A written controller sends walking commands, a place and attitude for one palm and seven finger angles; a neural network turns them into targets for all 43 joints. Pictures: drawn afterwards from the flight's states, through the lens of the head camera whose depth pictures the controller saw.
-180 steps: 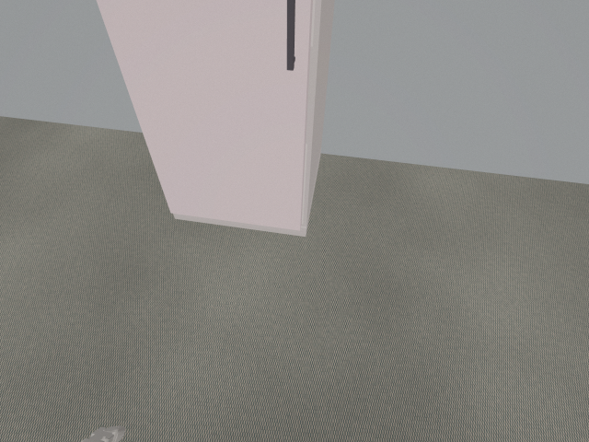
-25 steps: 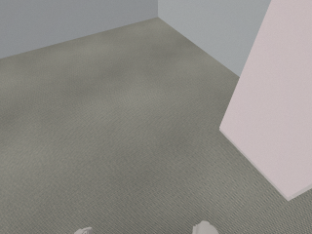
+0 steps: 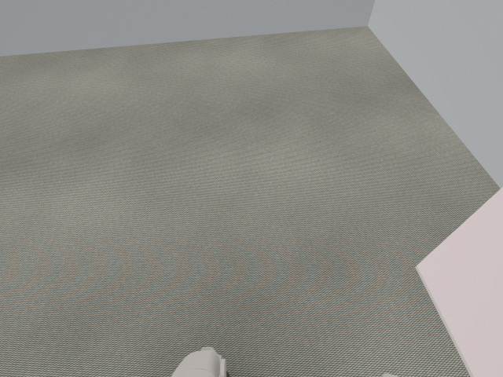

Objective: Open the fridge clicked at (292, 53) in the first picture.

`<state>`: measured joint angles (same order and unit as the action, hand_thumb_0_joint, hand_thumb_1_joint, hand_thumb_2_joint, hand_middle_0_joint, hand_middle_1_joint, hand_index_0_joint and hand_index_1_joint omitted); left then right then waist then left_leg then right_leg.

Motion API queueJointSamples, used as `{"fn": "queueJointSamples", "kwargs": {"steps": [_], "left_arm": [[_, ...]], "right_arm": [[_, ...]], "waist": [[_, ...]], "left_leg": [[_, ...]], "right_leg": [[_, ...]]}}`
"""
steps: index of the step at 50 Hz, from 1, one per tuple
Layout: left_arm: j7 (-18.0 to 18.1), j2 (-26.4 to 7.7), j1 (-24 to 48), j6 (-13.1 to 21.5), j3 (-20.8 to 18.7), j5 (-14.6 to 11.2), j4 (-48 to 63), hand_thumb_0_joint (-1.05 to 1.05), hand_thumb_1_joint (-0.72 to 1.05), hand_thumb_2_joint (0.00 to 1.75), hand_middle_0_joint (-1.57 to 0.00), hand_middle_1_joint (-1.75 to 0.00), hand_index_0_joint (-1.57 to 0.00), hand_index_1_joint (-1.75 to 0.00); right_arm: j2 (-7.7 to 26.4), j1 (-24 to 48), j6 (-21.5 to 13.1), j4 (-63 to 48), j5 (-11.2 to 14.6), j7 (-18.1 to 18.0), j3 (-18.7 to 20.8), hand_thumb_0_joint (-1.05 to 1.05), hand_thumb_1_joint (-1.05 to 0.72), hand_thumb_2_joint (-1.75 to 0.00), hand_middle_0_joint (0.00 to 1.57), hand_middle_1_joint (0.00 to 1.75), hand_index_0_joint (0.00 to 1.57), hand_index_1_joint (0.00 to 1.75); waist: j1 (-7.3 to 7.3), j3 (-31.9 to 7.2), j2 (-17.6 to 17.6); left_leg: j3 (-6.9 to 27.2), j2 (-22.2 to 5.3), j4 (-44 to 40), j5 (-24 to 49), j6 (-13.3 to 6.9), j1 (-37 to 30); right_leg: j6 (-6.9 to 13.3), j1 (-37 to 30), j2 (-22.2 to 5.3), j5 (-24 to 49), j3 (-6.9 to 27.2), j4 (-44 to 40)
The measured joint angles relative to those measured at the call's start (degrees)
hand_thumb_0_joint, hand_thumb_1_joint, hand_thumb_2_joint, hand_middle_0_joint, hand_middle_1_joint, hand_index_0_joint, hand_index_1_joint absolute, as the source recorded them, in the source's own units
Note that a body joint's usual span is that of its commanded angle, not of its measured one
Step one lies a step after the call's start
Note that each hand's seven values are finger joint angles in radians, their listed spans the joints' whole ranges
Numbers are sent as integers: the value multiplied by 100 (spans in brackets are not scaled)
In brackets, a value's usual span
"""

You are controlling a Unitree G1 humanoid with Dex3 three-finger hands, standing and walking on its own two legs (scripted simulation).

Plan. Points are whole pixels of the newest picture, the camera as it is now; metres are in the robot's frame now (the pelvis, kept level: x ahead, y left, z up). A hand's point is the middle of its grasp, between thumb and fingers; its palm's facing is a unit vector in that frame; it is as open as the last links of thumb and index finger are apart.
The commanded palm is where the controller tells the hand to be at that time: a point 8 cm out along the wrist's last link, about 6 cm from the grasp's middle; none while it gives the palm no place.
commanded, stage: walk to a spot facing it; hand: right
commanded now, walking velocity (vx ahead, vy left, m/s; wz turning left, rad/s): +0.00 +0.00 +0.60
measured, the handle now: out of the picture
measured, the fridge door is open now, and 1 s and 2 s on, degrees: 0 0 0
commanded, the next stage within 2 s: turn to face it in 1.96 s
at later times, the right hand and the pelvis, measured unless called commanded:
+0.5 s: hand (372, 353) +0.20 -0.20 -0.18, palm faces -0.21 +0.96 -0.20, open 7.4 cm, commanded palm none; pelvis +0.05 -0.03 -0.01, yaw +16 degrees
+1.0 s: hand (324, 322) +0.24 -0.11 -0.16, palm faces -0.55 +0.79 -0.26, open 7.4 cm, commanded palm none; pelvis +0.03 -0.02 -0.01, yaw +35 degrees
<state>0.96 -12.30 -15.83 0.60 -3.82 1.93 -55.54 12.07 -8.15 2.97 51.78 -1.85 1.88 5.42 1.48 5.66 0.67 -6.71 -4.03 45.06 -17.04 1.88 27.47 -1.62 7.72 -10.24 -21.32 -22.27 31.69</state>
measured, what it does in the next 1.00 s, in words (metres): steps on the spot, turning left: left foot, then right foot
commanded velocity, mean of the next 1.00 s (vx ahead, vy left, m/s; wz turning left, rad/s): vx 0.00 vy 0.00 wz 0.60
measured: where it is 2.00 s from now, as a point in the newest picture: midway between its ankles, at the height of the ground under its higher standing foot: outside the picture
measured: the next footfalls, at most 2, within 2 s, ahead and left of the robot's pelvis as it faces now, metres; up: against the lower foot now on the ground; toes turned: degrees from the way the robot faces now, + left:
left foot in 0.06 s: +0.11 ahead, +0.11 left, +0.00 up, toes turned +9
right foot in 0.46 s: +0.14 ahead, -0.12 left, +0.00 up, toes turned +9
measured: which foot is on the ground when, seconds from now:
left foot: up 0.00-0.04, down 0.06-0.46, up 0.48-0.92, down 0.94-1.00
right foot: down 0.00-0.06, up 0.08-0.44, down 0.46-0.92, up 0.94-1.00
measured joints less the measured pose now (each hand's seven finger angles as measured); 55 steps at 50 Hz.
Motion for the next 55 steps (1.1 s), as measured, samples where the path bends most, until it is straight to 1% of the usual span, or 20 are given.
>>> {"fn": "queueJointSamples", "kwargs": {"steps": [2, 3, 5, 8, 12, 16, 21, 22, 23, 26, 29, 32, 39, 44, 46, 47, 48, 50, 52, 55], "left_arm": [[-19, -69, -151, -57, -39, -11, -24, 0, 91, 90, -20, -30, -20, -30], [-38, -86, -232, -96, -44, -36, -28, 0, 91, 90, -20, -30, -20, -30], [-18, -153, -165, -234, -34, -77, -66, 0, 91, 90, -20, -30, -20, -30], [37, -156, 53, -371, 3, -86, -49, 1, 91, 90, -20, -30, -20, -30], [25, -63, 346, -382, 72, -56, 167, 1, 91, 90, -20, -30, -20, -30], [-5, 42, 580, -337, 126, -65, 372, 1, 91, 90, -20, -30, -20, -30], [-8, 144, 742, -254, 174, -115, 545, 0, 91, 90, -20, -30, -20, -30], [0, 154, 735, -218, 185, -123, 577, 0, 91, 90, -20, -30, -20, -30], [13, 173, 717, -169, 197, -120, 599, 0, 90, 90, -20, -30, -20, -30], [7, 240, 667, -131, 261, -62, 620, 0, 90, 89, -20, -30, -20, -30], [29, 276, 561, -124, 281, -33, 583, 0, 90, 89, -20, -30, -20, -30], [49, 281, 456, -100, 254, -40, 524, 0, 90, 89, -20, -30, -20, -30], [14, 244, 279, -86, 142, -35, 341, 0, 90, 89, -20, -30, -20, -30], [-44, 115, 196, -135, 36, -14, 193, 0, 90, 89, -20, -30, -20, -30], [-67, 37, 104, -158, -9, -29, 155, 0, 90, 89, -20, -30, -20, -30], [-77, -6, 42, -187, -26, -47, 153, 0, 90, 90, -20, -30, -20, -30], [-69, -81, 45, -255, -41, -58, 128, 0, 90, 90, -20, -30, -20, -30], [-9, -168, 92, -409, -42, -73, 73, 1, 90, 90, -20, -30, -20, -30], [18, -190, 183, -472, -35, -69, 51, 1, 91, 90, -20, -30, -20, -30], [12, -173, 340, -449, -12, -57, 124, 1, 91, 90, -20, -30, -20, -30]], "right_arm": [[2, 106, -81, -86, -10, -3, -45, 0, -91, -90, 19, 30, 19, 30], [32, 150, -169, -135, -20, -15, -71, 0, -91, -90, 19, 30, 19, 30], [12, 278, -313, -166, 48, -80, -119, 0, -91, -90, 20, 30, 19, 30], [-14, 260, -275, -181, 107, -191, -159, 0, -91, -90, 20, 30, 20, 30], [-15, 144, -154, -77, 76, -246, -192, 0, -90, -90, 20, 30, 20, 30], [-11, 58, -100, -49, 45, -220, -200, 0, -90, -90, 20, 30, 20, 30], [51, -38, -24, -104, 32, -187, -153, 0, -90, -90, 20, 30, 20, 30], [72, -64, 0, -116, 45, -188, -137, 0, -90, -90, 20, 30, 20, 30], [107, -91, 30, -133, 66, -187, -118, 0, -90, -90, 20, 30, 20, 30], [197, -137, 120, -98, 49, -148, -25, 0, -90, -90, 20, 30, 20, 30], [256, -240, 132, -53, 10, -58, 61, 0, -91, -90, 20, 30, 20, 30], [270, -356, 147, -6, 18, -27, 98, 0, -91, -90, 20, 30, 20, 30], [185, -363, 237, 116, 39, -27, 72, 0, -91, -90, 20, 30, 19, 30], [75, -134, 161, 75, 46, -35, -3, 0, -91, -90, 19, 30, 19, 30], [52, -59, 67, 0, 47, -49, -48, 0, -91, -90, 20, 30, 19, 30], [55, -29, -12, -38, 33, -69, -72, 0, -91, -90, 20, 30, 19, 30], [5, 35, -80, -37, 40, -106, -98, 0, -91, -90, 20, 30, 19, 30], [-63, 80, -157, -63, 65, -163, -142, 0, -91, -90, 20, 30, 20, 30], [-91, 58, -163, -78, 79, -214, -152, 0, -91, -90, 20, 30, 20, 30], [-80, -1, -148, -46, 85, -232, -180, 0, -90, -90, 20, 30, 20, 30]], "waist": [[59, 33, -81], [65, 28, -80], [69, 157, -185], [41, 214, -222], [54, 65, -194], [-31, -54, -122], [-174, -150, 30], [-187, -179, 60], [-187, -207, 113], [-239, -186, 249], [-248, -176, 255], [-253, -185, 219], [-156, -106, 83], [-14, -13, -85], [13, -26, -152], [16, -52, -169], [30, -23, -286], [34, -4, -370], [3, -11, -348], [2, -44, -285]], "left_leg": [[-91, 124, -639, 254, -116, -388], [-84, 161, -816, 433, -374, -504], [-44, 246, -467, 135, -573, -408], [128, 373, -629, 61, -518, -599], [374, 497, -1137, 330, -493, -812], [654, 567, -1341, 459, -429, -845], [999, 655, -1232, 453, -261, -713], [1060, 682, -1148, 421, -211, -657], [1124, 697, -1018, 367, -159, -577], [1085, 720, 401, -703, -45, -91], [855, 587, 1778, -619, 72, 250], [722, 381, 2227, -441, 181, 268], [441, 45, 1229, -717, 257, -253], [196, 94, 4, -789, 106, -740], [99, 160, -852, -228, -13, -1095], [117, 179, -1116, -50, -139, -1200], [114, 252, -986, -152, -234, -1134], [182, 316, -853, -311, -337, -1081], [325, 366, -1008, -236, -362, -1145], [527, 446, -1305, -16, -377, -1249]], "right_leg": [[-108, 61, -162, -302, -68, 477], [-142, 260, -261, -430, 4, 995], [-234, 925, -198, -957, 787, 2505], [-306, 1624, 68, -796, 1544, 3722], [-377, 2061, 174, -307, 1826, 3414], [-373, 2055, 313, -169, 1882, 2618], [-274, 1496, 603, -51, 1827, 1205], [-247, 1283, 654, 135, 1786, 754], [-80, 1150, 689, 419, 1735, 413], [276, 1074, 627, 433, 1469, 427], [325, 830, 522, 505, 1261, 79], [335, 641, 431, 629, 1050, -229], [284, 489, 166, 605, 538, -323], [138, 610, -107, 423, 194, 56], [36, 726, -236, 266, 92, 397], [-34, 869, -293, 137, 138, 720], [-117, 1089, -311, -278, 465, 1199], [-207, 1534, -90, -839, 1175, 2221], [-274, 1832, 102, -711, 1572, 2887], [-379, 2043, 233, -334, 1811, 3080]]}}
